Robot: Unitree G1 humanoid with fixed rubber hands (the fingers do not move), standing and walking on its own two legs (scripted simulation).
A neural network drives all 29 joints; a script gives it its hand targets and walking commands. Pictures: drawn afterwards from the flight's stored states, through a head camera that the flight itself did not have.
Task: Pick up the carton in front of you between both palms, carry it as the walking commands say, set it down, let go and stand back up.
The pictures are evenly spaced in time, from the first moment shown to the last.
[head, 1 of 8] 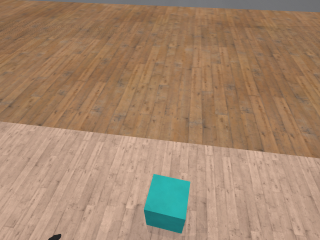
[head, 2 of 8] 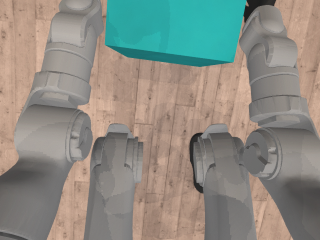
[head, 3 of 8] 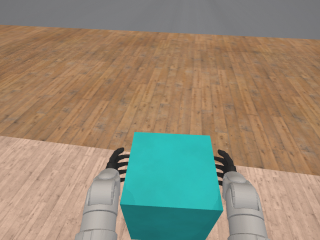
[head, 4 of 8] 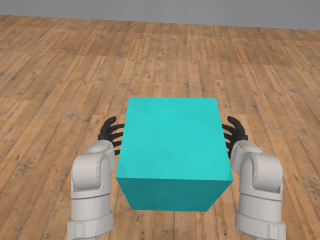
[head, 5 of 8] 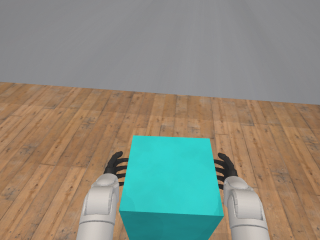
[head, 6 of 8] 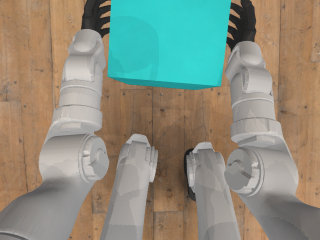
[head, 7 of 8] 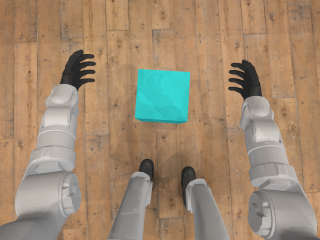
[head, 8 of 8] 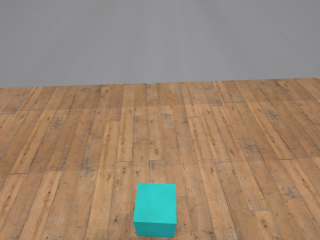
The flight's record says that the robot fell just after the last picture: no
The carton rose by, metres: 0.68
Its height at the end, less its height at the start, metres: -0.08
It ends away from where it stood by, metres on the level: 3.01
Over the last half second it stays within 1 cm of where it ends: yes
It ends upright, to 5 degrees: yes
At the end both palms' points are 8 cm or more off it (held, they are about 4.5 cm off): yes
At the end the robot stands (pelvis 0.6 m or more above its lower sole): yes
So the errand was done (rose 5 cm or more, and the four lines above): yes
